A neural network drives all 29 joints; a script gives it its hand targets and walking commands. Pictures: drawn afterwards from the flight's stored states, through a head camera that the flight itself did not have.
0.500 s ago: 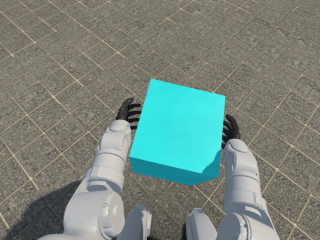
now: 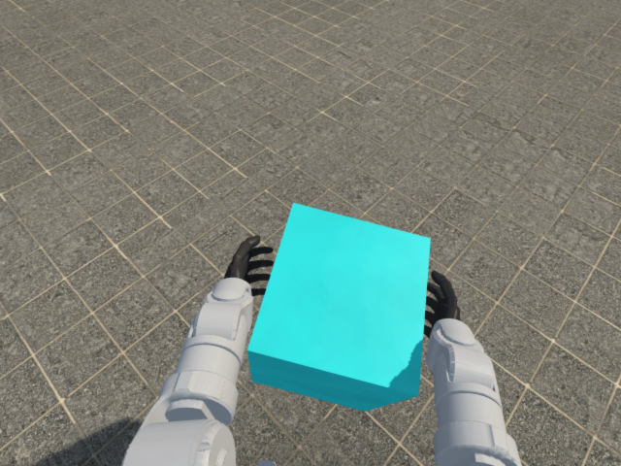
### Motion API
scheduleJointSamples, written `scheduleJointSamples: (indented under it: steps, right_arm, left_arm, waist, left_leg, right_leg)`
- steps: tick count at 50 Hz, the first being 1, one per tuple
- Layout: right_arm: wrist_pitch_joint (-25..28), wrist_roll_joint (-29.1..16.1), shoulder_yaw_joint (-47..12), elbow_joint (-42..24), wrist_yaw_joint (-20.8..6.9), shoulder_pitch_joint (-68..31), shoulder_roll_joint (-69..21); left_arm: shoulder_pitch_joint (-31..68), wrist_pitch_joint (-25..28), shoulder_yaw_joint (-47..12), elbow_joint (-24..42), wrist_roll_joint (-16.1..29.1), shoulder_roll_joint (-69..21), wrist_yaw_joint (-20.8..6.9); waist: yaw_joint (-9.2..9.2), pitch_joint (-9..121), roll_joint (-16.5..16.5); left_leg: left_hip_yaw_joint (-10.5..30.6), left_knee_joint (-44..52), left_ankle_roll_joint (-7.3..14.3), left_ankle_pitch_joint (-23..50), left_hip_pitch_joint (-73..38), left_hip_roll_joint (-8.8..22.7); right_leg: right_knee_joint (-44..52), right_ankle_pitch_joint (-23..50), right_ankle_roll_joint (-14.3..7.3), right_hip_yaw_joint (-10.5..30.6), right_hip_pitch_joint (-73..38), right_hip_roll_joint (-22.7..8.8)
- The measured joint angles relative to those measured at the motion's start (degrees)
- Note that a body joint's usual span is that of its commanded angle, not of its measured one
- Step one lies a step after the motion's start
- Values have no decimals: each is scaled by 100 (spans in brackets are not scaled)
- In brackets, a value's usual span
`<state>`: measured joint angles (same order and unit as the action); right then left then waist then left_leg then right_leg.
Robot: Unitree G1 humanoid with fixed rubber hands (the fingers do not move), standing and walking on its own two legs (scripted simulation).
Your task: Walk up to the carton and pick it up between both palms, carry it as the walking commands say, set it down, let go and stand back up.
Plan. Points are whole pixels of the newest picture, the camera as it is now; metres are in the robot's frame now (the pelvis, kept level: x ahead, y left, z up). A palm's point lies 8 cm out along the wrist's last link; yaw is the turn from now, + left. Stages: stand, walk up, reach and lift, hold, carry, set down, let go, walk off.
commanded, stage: reach and lift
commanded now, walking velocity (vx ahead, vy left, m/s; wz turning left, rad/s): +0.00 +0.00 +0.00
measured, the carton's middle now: (332, 316) +0.37 -0.01 -0.08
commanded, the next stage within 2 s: none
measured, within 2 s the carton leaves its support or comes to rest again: neither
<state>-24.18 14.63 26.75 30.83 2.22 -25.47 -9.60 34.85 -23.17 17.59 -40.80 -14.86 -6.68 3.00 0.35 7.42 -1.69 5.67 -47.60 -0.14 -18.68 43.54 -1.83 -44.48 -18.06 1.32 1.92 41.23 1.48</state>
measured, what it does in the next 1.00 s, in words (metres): stands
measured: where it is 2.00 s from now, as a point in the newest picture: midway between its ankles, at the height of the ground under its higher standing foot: outside the picture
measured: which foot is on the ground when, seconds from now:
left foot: down 0.00-1.00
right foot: down 0.00-1.00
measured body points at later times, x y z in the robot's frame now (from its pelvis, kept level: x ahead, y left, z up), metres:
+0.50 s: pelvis -0.01 +0.00 +0.02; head -0.02 +0.01 +0.47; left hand +0.36 +0.13 +0.06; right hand +0.32 -0.16 +0.04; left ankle +0.04 +0.12 -0.70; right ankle +0.03 -0.14 -0.70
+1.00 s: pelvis +0.00 -0.01 +0.03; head -0.06 +0.00 +0.47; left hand +0.35 +0.13 +0.10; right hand +0.32 -0.16 +0.07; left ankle +0.04 +0.12 -0.70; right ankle +0.03 -0.14 -0.70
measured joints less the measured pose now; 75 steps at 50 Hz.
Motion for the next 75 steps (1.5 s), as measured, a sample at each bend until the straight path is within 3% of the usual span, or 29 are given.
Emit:
scheduleJointSamples:
  steps: [22,42,75]
  right_arm:
    - [-916,89,-39,-100,-2,33,-8]
    - [-1860,32,-242,-509,45,33,-8]
    - [-1992,107,-706,-512,37,129,-8]
  left_arm:
    - [-72,-771,0,12,0,0,25]
    - [-72,-1684,-46,440,0,0,-7]
    - [-616,-1937,-47,1101,-1,1,-127]
  waist:
    - [0,-157,74]
    - [0,-204,115]
    - [0,-292,123]
  left_leg:
    - [0,729,0,235,-1549,49]
    - [0,1088,-1,292,-2513,71]
    - [0,1411,-49,375,-2823,86]
  right_leg:
    - [809,288,0,18,-1579,0]
    - [1112,324,0,24,-2513,-1]
    - [1334,362,-15,32,-2775,-7]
